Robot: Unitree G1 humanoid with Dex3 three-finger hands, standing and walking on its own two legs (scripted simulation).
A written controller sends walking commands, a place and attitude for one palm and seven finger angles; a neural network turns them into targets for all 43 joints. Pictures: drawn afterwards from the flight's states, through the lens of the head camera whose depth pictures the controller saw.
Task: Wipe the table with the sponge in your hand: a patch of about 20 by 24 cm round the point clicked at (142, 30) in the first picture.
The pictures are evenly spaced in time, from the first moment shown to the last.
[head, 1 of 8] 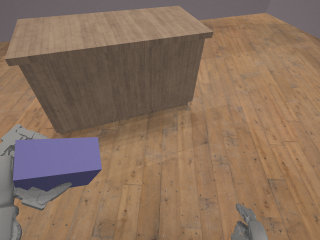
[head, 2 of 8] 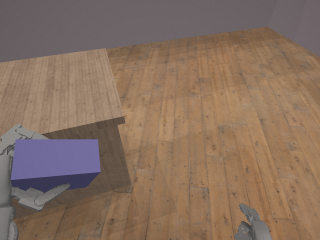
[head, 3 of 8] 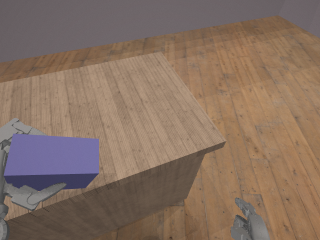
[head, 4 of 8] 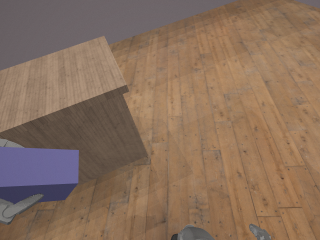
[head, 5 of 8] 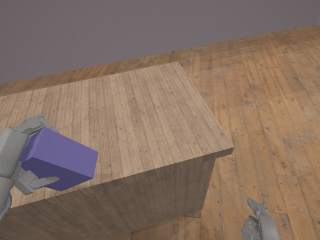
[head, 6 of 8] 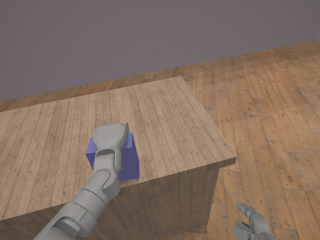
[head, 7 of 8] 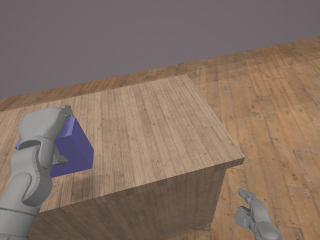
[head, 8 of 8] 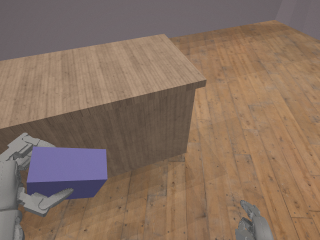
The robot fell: no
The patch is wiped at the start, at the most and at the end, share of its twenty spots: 0.00 0.95 0.95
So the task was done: yes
